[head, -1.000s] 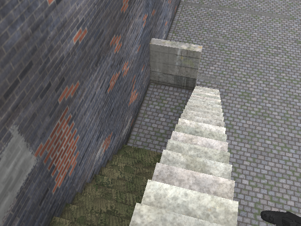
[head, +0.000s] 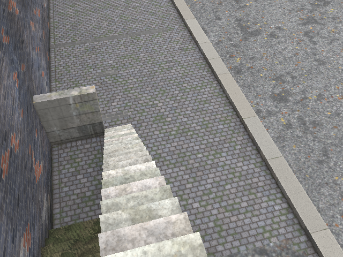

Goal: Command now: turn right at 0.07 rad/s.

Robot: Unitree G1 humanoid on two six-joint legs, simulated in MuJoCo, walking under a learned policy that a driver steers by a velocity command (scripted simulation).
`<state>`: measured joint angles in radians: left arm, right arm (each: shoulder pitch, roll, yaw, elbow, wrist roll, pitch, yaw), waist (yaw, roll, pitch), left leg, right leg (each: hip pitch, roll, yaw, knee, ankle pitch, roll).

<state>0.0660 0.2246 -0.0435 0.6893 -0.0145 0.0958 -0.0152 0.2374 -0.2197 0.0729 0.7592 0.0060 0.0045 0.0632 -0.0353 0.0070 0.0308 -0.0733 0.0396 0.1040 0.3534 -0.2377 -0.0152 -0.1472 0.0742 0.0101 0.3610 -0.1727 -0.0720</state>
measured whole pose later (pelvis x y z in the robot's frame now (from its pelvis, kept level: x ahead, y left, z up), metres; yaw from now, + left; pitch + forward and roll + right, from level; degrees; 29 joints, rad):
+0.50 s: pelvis -0.02 +0.02 +0.00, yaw +0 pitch -2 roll +0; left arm 0.23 0.24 -0.02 0.97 -0.02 0.07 0.06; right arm 0.38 -0.22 0.08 1.13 0.00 -0.01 0.05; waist -0.02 0.01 0.03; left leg -0.09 -0.01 0.08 0.29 -0.19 0.01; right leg -0.15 0.04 0.04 0.26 -0.09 -0.03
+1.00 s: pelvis +0.09 +0.01 -0.04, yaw +0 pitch -2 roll +1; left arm 0.51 0.20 -0.01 1.14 -0.03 -0.09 0.01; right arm 0.28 -0.31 -0.09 1.06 0.07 0.06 0.05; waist 0.05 0.00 0.05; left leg -0.55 -0.03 -0.09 0.82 0.06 0.06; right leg -0.16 0.05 -0.05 0.73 -0.54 -0.09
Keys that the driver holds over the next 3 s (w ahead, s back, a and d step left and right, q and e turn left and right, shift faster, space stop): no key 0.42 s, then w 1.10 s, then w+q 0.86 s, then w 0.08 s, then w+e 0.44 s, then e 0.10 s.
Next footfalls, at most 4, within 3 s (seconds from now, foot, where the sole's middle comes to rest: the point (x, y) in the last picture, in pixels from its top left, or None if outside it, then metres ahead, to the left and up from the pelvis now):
1.20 left None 0.24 0.13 -0.98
1.60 right None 0.43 -0.13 -0.99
1.86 left None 0.40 0.10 -1.01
2.06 right None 0.61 -0.10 -1.17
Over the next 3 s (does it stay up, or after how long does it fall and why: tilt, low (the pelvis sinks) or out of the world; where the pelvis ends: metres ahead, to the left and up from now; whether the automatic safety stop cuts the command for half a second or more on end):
stays up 1.07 0.27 -0.87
